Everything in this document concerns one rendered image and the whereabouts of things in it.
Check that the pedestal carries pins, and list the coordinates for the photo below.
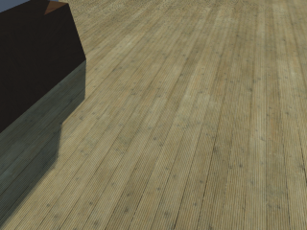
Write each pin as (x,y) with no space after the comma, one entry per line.
(39,47)

